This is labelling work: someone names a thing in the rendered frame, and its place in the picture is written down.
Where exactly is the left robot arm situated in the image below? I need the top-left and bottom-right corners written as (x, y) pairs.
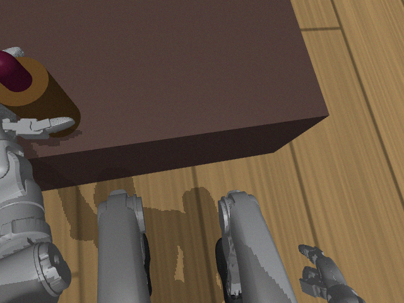
top-left (0, 139), bottom-right (71, 303)

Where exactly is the left robot hand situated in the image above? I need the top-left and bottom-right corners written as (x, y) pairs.
top-left (0, 47), bottom-right (75, 143)

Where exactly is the bottle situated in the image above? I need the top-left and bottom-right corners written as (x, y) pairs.
top-left (0, 50), bottom-right (81, 138)

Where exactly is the right robot hand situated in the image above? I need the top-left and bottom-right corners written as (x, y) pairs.
top-left (298, 244), bottom-right (348, 300)

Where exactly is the right robot arm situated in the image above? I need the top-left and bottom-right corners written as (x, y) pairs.
top-left (326, 284), bottom-right (365, 303)

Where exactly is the right robot foot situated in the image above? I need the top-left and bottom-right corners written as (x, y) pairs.
top-left (215, 238), bottom-right (243, 303)

